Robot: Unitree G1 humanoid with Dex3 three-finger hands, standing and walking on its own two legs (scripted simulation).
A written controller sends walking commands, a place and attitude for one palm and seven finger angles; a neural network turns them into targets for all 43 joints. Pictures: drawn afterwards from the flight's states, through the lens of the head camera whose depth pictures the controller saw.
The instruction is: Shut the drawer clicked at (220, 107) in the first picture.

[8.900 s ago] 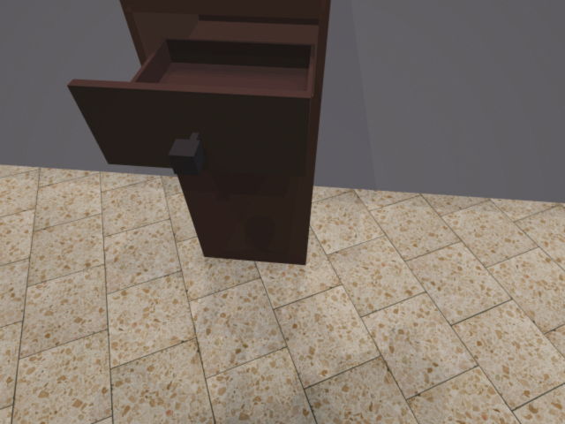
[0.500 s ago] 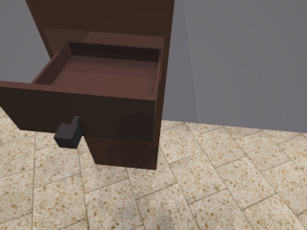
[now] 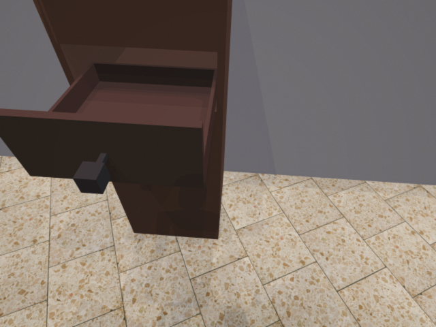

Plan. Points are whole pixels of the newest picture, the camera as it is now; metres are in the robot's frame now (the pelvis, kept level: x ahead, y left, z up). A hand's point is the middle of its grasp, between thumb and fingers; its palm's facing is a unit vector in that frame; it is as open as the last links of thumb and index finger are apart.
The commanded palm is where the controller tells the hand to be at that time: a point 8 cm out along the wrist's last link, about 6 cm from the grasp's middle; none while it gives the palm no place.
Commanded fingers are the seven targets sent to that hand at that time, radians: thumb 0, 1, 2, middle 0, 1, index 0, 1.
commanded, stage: come to a stop and stand still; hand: left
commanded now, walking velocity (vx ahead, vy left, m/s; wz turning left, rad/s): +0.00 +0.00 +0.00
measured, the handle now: (97, 169) +0.36 +0.25 +0.11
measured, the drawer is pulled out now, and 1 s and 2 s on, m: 0.29 0.29 0.29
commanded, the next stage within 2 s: look again from close up in 0.30 s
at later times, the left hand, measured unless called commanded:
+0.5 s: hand out of the picture +0.02 +0.20 -0.17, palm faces -0.01 -0.96 -0.26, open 7.4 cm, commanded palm none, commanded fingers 0.00 0.90 0.90 -0.20 -0.30 -0.20 -0.30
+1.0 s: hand out of the picture +0.10 +0.25 -0.15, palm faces -0.02 -0.94 -0.34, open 7.4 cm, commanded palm none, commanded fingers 0.00 0.90 0.90 -0.20 -0.30 -0.20 -0.30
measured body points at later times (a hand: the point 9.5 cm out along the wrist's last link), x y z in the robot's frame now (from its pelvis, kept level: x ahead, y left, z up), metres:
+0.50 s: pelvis +0.01 -0.01 -0.01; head +0.01 -0.01 +0.44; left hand +0.03 +0.25 -0.15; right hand +0.03 -0.28 -0.15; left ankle +0.05 +0.11 -0.74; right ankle +0.00 -0.13 -0.74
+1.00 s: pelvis +0.02 +0.01 +0.00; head +0.02 +0.01 +0.45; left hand +0.10 +0.30 -0.13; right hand +0.13 -0.27 -0.13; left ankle +0.05 +0.11 -0.74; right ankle +0.00 -0.13 -0.74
